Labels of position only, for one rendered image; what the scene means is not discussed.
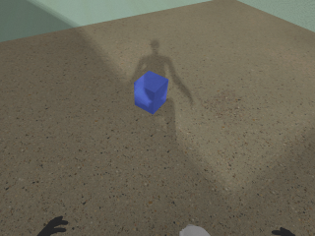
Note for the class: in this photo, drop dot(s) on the robot right thigh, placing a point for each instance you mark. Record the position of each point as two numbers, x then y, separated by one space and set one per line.
193 230

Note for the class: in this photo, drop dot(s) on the left robot hand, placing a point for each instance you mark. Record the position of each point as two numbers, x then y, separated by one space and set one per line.
49 228

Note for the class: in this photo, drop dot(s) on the carton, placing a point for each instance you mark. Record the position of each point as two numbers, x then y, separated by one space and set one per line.
150 91

